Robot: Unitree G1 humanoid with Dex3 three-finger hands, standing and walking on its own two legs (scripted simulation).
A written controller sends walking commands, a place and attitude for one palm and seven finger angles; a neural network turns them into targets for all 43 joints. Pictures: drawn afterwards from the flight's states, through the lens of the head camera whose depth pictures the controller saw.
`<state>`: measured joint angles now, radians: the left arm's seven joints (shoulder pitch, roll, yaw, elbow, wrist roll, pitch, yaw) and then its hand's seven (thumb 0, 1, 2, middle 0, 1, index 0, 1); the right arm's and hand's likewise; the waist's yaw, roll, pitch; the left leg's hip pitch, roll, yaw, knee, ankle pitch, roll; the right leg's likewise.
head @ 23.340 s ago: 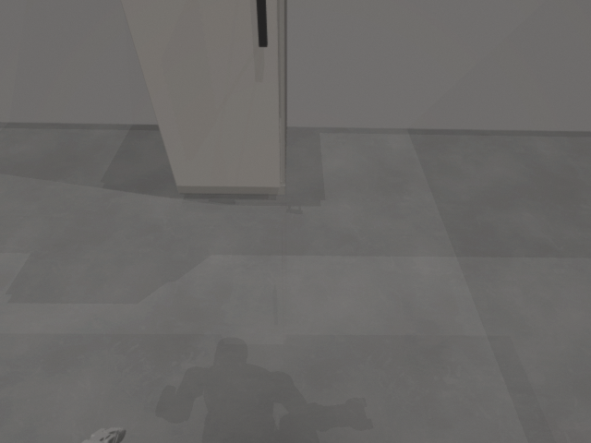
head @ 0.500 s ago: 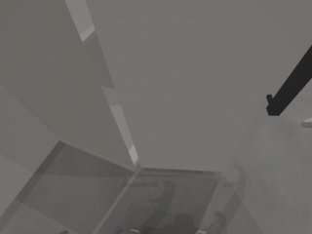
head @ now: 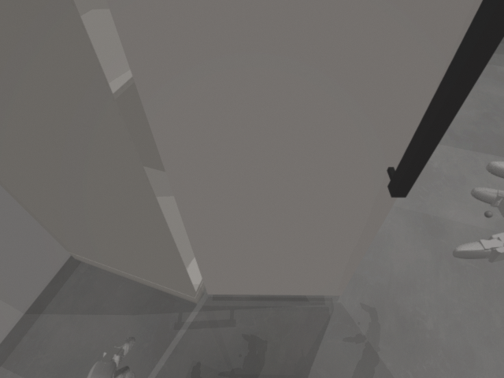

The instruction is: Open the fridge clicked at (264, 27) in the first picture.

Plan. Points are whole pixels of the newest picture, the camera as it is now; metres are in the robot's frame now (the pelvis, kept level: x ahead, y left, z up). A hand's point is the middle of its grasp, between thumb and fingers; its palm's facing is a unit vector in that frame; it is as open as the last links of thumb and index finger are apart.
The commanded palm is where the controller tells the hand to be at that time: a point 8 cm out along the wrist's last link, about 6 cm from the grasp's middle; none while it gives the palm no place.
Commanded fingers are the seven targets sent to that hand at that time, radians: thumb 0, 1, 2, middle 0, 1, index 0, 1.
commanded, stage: slip the hand off the handle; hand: right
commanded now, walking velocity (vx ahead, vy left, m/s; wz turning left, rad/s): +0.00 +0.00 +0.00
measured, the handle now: (449, 77) +0.48 -0.24 +0.25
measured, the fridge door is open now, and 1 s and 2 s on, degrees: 71 71 71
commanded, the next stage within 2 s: draw the hand back to the body in 0.58 s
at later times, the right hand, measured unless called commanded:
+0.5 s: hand (492, 235) +0.31 -0.31 +0.11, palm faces +0.29 +0.95 -0.13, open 14.7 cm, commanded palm +0.28 -0.35 +0.12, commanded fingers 0.00 0.55 -0.20 0.25 1.15 0.25 1.15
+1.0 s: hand out of the picture +0.27 -0.30 +0.13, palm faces +0.12 +0.99 +0.01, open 14.7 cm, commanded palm +0.23 -0.33 +0.14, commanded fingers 0.00 0.55 -0.20 0.25 1.15 0.25 1.15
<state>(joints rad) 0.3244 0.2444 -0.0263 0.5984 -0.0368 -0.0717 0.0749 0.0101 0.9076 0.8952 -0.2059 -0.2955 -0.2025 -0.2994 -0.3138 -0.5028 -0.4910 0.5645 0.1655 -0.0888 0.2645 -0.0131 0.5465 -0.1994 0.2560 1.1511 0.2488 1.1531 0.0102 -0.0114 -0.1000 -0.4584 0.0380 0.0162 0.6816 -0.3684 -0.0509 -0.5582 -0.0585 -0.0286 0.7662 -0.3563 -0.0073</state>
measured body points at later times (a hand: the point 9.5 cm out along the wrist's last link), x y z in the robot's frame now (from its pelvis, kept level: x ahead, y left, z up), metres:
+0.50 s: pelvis -0.02 +0.03 +0.00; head +0.01 +0.02 +0.45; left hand +0.11 +0.28 -0.09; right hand +0.29 -0.36 +0.12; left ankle -0.02 +0.16 -0.71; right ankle +0.01 -0.11 -0.71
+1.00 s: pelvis -0.01 +0.02 +0.00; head -0.01 +0.02 +0.45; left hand +0.14 +0.27 -0.07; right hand +0.26 -0.35 +0.14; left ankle -0.02 +0.16 -0.71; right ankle +0.01 -0.11 -0.71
